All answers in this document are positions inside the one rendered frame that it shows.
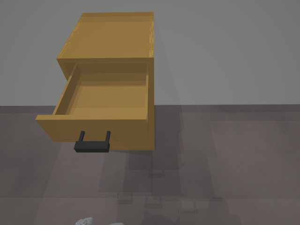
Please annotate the drawer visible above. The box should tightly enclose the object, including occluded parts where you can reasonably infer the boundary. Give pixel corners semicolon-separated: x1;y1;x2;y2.
35;62;149;142

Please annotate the cabinet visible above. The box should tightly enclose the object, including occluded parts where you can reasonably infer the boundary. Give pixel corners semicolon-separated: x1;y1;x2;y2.
56;12;155;150

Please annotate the handle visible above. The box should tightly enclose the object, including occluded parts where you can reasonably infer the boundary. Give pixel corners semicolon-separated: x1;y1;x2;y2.
74;131;111;152

